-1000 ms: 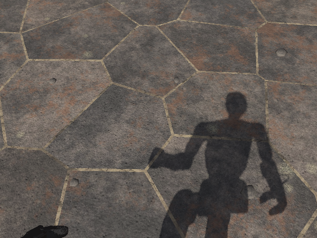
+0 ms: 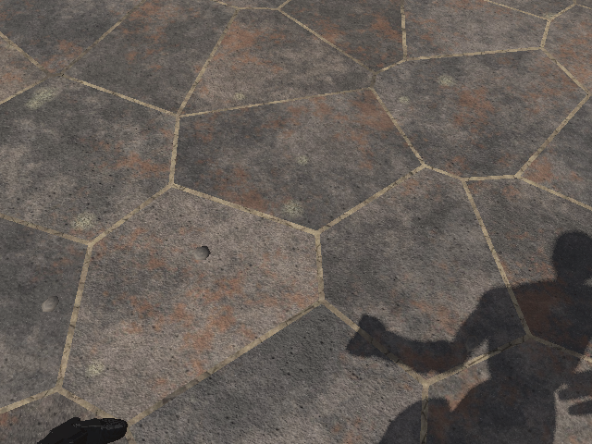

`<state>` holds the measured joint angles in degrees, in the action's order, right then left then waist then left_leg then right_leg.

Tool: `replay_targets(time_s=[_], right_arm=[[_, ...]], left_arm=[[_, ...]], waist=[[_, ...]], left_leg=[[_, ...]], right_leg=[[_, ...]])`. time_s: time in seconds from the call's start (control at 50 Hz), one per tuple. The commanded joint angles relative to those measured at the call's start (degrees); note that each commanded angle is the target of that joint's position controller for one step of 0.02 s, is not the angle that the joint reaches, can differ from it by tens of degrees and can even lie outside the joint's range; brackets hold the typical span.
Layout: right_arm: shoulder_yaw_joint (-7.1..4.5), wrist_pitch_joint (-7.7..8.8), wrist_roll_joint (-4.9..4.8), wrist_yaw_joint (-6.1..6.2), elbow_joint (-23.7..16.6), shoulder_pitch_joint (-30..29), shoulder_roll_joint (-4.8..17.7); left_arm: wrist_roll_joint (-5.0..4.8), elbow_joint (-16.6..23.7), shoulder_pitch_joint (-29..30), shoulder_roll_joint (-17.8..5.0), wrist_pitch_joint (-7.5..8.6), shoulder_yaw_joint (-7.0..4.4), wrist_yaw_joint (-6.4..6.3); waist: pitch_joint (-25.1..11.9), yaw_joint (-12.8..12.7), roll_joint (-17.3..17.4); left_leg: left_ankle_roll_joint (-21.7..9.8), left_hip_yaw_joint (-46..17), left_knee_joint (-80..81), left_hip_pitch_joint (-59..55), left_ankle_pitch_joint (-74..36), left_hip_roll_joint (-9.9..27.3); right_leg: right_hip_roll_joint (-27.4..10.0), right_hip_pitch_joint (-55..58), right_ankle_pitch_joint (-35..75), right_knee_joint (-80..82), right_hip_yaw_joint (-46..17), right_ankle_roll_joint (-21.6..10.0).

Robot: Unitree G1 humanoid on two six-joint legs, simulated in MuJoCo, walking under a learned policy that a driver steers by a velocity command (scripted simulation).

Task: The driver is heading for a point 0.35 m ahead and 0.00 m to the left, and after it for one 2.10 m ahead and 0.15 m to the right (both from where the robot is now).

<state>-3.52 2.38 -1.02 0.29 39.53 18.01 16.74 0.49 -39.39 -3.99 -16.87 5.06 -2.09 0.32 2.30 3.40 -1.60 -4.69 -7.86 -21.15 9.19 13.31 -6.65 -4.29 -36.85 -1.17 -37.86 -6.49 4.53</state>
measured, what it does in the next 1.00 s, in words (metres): walks ahead: right foot, then left foot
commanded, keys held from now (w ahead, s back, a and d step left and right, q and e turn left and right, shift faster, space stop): w+q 0.20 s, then w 0.04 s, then w+e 0.76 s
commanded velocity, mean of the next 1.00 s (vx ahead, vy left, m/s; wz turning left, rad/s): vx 0.50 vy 0.00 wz -0.07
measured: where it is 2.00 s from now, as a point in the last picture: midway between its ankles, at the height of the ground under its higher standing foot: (327, 199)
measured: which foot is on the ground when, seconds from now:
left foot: down 0.00-0.14, up 0.16-0.58, down 0.60-1.00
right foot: up 0.00-0.12, down 0.14-0.60, up 0.62-1.00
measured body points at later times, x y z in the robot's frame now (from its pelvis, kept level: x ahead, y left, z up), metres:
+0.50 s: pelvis +0.26 -0.03 +0.00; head +0.30 -0.03 +0.45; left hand +0.20 +0.25 -0.12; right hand +0.53 -0.21 -0.07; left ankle +0.38 +0.15 -0.71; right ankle +0.22 -0.15 -0.74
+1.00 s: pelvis +0.51 +0.01 -0.01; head +0.54 -0.01 +0.44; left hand +0.75 +0.22 -0.09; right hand +0.49 -0.29 -0.13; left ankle +0.41 +0.14 -0.74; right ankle +0.65 -0.15 -0.71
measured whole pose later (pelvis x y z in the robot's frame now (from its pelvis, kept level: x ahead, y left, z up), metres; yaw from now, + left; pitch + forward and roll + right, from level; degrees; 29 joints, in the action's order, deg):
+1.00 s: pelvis +0.51 +0.01 -0.01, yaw -9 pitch +1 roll +3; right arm -4.9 4.5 -0.6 0.2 47.0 19.4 17.1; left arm -1.2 -38.3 -5.4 -16.6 1.1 -3.0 2.7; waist 1.9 5.1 -2.4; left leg 1.3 12.3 -13.7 -3.1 17.6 0.2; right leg -5.4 -37.0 -2.2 -39.9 -0.6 -1.0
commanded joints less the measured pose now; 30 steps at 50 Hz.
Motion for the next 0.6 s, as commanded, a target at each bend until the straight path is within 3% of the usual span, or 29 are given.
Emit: replay_targets(time_s=[0.02,0.08,0.1,0.12,0.14,0.16,0.18,0.2,0.22,0.24,0.28,0.32,0.38,0.42,0.5,0.54,0.58,0.6], right_arm=[[-2.93,0.18,-0.48,0.61,-2.50,1.69,9.88],[-2.92,-0.18,-0.38,0.82,-2.39,1.32,9.24],[-2.80,-0.33,-0.30,0.80,-2.65,0.38,8.65],[-2.17,-0.26,-0.08,0.69,-3.00,0.20,6.75],[-0.82,-0.06,0.59,0.44,-3.84,0.81,3.09],[0.24,0.40,-0.91,0.40,-5.72,8.38,0.09],[-0.72,0.39,-1.43,0.65,-4.25,8.29,6.06],[-1.68,0.05,-1.00,0.66,-4.61,2.47,9.27],[-1.66,-0.17,-0.21,0.78,-5.04,-0.57,8.76],[-1.62,-0.01,0.39,0.62,-5.67,-2.67,7.69],[-1.11,0.23,-0.04,0.05,-5.93,-2.46,4.99],[-0.47,0.43,0.41,-0.25,-6.07,-3.01,3.22],[0.65,1.56,1.26,-0.60,-7.34,-8.52,1.58],[1.05,2.28,0.91,-1.06,-7.65,-12.18,1.08],[0.54,3.21,0.02,-1.80,-8.71,-17.39,2.83],[-0.17,3.69,-0.14,-1.91,-8.60,-16.35,4.29],[-1.75,3.78,0.35,-1.23,-6.20,-8.49,6.82],[-2.86,3.75,1.49,-0.51,-5.24,-0.12,10.05]], left_arm=[[-0.78,4.72,5.26,-4.58,1.28,-1.11,0.50],[-1.10,4.51,3.37,-6.98,2.09,-2.33,0.91],[-1.15,3.70,0.23,-7.48,2.39,-2.83,0.82],[-0.73,2.61,-4.74,-8.79,2.68,-3.66,0.48],[0.27,2.03,-12.53,-11.66,2.89,-4.52,-0.01],[0.95,0.01,-17.46,-16.31,2.05,-5.67,0.15],[-0.46,0.49,-16.70,-11.36,1.80,-4.76,0.53],[-0.67,1.11,-14.54,-7.97,1.44,-3.82,0.26],[-0.15,1.13,-12.35,-6.78,1.10,-3.26,0.24],[0.09,0.49,-11.11,-5.51,0.89,-2.79,0.27],[0.36,-0.81,-11.12,-4.28,1.12,-2.19,0.39],[-0.53,-1.96,-11.58,-4.90,1.27,-2.25,0.56],[-1.46,-2.77,-11.83,-7.63,0.73,-2.95,0.35],[-1.80,-3.58,-13.12,-8.98,0.20,-3.30,0.15],[-2.43,-5.50,-17.58,-9.84,-0.88,-3.51,-0.11],[-2.57,-5.84,-17.69,-10.22,-1.41,-3.68,-0.43],[-2.13,-5.73,-17.35,-8.58,-1.57,-3.14,-0.56],[-1.23,-4.42,-16.16,-5.17,-1.29,-1.90,-0.38]], waist=[[-3.04,0.75,6.95],[-3.29,-1.15,8.89],[-3.78,-3.13,9.50],[-6.52,-5.67,9.02],[-13.80,-8.78,3.10],[-20.12,-5.47,-16.17],[-16.73,-6.65,-12.18],[-9.88,-8.21,-6.93],[-6.31,-7.68,-3.14],[-3.26,-7.00,-2.57],[-1.97,-5.06,-4.83],[-1.78,-3.99,-4.72],[-1.14,-5.02,-3.14],[-0.97,-6.20,-2.99],[-1.10,-7.61,-3.71],[-1.58,-5.76,-4.34],[-5.49,-1.24,-3.53],[-12.02,2.98,0.39]], left_leg=[[-7.43,-10.42,3.69,4.49,-8.43,11.93],[-6.11,-16.09,-1.28,0.24,-6.28,14.06],[-5.25,-16.64,-3.65,0.49,-6.79,13.55],[-3.52,-15.09,-9.19,2.05,-8.26,11.07],[-1.33,-10.41,-24.22,7.76,-2.07,7.48],[2.45,-2.44,-42.50,27.54,20.51,-0.19],[3.40,-3.21,-50.82,35.26,19.69,4.51],[3.79,-2.29,-53.34,37.10,14.31,6.40],[4.07,-0.60,-52.58,35.31,10.16,8.01],[4.17,-0.63,-50.02,34.29,7.42,9.21],[3.97,0.27,-45.80,29.95,5.48,10.46],[4.35,2.72,-40.11,29.21,5.59,11.11],[5.49,4.93,-27.17,27.63,-0.36,11.49],[6.21,5.82,-18.89,23.41,-6.13,10.08],[6.37,5.73,-10.40,17.80,-10.82,7.76],[5.06,5.24,-6.73,13.07,-10.16,7.54],[2.66,5.87,-3.61,-0.99,-9.39,7.67],[-0.68,-1.54,-4.56,-14.00,-7.96,15.90]], right_leg=[[4.28,9.88,4.76,6.57,2.60,-0.14],[4.22,12.63,-1.28,9.39,1.15,-2.55],[4.28,16.62,-2.22,11.12,1.91,-3.84],[3.08,24.65,-2.56,12.56,1.84,-5.66],[-6.06,38.14,-6.81,12.28,-6.80,-9.32],[-18.53,55.10,-20.89,17.97,-33.45,-18.75],[-19.77,53.72,-34.23,20.99,-39.84,-18.70],[-17.32,47.64,-32.74,21.57,-31.03,-16.22],[-14.55,41.34,-25.12,22.00,-23.63,-14.80],[-12.16,36.40,-18.49,23.07,-18.37,-14.71],[-8.82,31.07,-11.90,25.51,-12.63,-15.14],[-8.20,29.76,-6.80,27.10,-10.22,-17.10],[-7.38,28.79,-0.24,28.28,-6.89,-18.02],[-6.07,27.28,1.37,27.88,-4.36,-17.14],[-7.25,28.66,0.15,25.35,-6.24,-15.80],[-8.07,29.16,-1.65,22.85,-8.22,-14.31],[-4.67,25.76,2.01,14.38,-6.23,-11.64],[-1.01,18.60,-4.14,0.20,-3.42,-9.34]])
Keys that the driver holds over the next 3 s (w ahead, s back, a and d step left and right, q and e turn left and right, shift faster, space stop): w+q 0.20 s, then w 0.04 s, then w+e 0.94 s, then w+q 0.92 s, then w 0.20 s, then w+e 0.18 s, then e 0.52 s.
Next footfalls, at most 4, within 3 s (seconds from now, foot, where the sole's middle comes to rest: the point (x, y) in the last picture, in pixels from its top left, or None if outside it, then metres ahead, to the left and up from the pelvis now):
0.14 right None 0.26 -0.15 -0.78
0.60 left None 0.45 0.14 -0.78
1.08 right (344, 336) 0.70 -0.15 -0.78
1.64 left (286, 221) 1.06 -0.03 -0.78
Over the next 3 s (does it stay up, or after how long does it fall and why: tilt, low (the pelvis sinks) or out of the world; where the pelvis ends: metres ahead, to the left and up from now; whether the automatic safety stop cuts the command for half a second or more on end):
stays up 1.48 -0.09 -0.01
